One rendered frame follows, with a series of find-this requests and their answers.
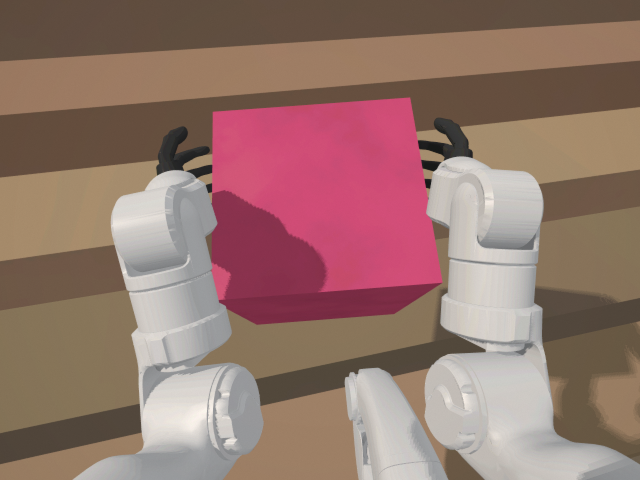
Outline right robot hand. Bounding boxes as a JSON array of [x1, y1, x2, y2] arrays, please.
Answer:
[[418, 118, 473, 189]]

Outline robot left forearm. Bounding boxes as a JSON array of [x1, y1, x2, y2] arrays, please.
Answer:
[[111, 170, 232, 437]]

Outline robot right upper arm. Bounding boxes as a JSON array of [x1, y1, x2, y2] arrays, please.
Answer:
[[425, 352, 640, 480]]

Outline robot right forearm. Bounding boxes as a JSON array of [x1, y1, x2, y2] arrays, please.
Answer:
[[426, 156, 554, 416]]

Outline right robot shin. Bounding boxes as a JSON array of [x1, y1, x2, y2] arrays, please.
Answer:
[[353, 373, 393, 480]]

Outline left robot hand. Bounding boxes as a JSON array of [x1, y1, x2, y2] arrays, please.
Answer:
[[156, 126, 212, 204]]

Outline carton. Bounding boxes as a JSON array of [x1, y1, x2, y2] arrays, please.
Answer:
[[211, 98, 443, 325]]

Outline right robot thigh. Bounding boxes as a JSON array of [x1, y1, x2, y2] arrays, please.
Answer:
[[345, 368, 448, 480]]

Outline robot left upper arm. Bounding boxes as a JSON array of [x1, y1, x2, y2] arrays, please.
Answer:
[[73, 363, 264, 480]]

